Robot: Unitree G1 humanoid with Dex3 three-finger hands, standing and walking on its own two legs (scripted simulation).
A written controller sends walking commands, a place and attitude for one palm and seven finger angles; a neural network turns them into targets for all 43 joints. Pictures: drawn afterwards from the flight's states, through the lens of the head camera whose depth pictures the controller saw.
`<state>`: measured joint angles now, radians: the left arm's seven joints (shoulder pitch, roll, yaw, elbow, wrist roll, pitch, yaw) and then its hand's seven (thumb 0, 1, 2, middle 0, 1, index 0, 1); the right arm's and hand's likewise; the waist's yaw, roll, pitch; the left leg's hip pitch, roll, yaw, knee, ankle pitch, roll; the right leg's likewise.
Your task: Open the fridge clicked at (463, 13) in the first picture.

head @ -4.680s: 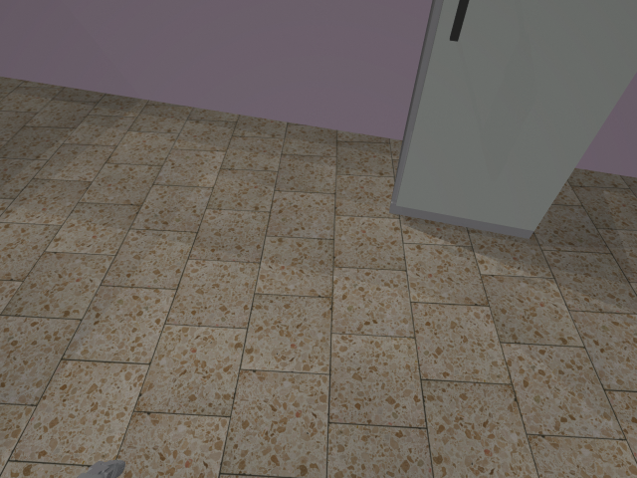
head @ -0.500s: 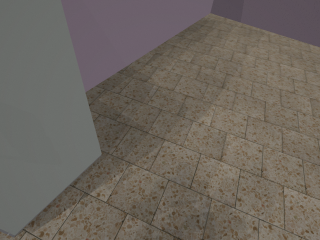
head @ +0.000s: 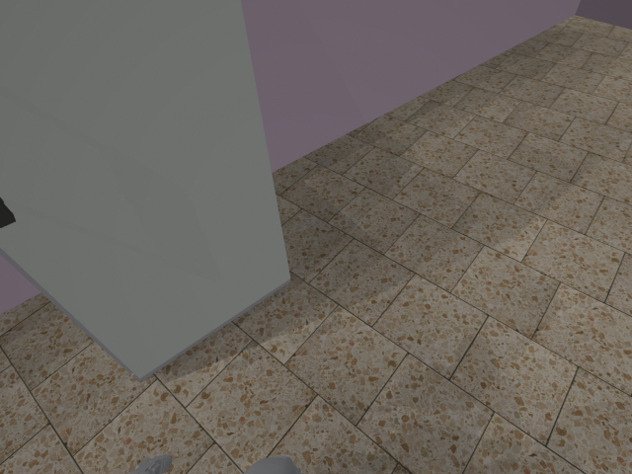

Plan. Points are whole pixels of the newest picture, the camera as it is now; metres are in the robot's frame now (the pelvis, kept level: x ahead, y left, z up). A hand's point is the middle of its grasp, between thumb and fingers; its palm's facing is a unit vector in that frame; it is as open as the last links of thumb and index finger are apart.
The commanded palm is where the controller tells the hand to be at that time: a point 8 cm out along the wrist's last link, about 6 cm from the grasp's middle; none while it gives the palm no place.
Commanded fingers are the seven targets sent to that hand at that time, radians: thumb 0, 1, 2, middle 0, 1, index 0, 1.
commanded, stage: turn to face it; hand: left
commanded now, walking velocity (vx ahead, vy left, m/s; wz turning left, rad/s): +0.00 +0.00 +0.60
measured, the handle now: out of the picture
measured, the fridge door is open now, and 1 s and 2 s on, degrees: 0 0 0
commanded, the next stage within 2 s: take the last steps up to it in 1.00 s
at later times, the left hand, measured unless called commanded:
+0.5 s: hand out of the picture -0.06 +0.28 -0.17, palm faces +0.36 -0.89 -0.27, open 7.4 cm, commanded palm none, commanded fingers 0.00 0.90 0.90 -0.20 -0.30 -0.20 -0.30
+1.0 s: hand out of the picture -0.06 +0.22 -0.14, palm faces +0.54 -0.80 -0.27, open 7.4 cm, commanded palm none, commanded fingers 0.00 0.90 0.90 -0.20 -0.30 -0.20 -0.30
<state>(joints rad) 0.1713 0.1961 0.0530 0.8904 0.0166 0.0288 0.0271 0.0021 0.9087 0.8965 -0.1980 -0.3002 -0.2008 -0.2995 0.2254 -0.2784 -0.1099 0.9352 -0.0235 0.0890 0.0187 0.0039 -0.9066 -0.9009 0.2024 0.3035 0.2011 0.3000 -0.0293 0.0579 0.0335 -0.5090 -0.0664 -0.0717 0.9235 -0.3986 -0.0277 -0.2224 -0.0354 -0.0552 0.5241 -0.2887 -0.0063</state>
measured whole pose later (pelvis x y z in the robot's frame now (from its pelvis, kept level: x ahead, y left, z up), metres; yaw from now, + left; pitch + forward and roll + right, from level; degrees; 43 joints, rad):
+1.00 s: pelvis -0.03 +0.01 +0.00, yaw +34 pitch -1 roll +1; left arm 0.20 0.18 0.03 0.89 0.03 0.02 0.02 0.00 0.90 0.90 -0.20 -0.30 -0.20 -0.30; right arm 0.21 -0.26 -0.08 0.96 -0.02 0.09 0.03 0.00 -0.91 -0.90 0.20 0.30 0.20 0.30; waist -0.02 0.03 0.07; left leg -0.44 0.01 -0.01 1.07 -0.41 -0.05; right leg -0.22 -0.09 -0.13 0.51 -0.27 0.00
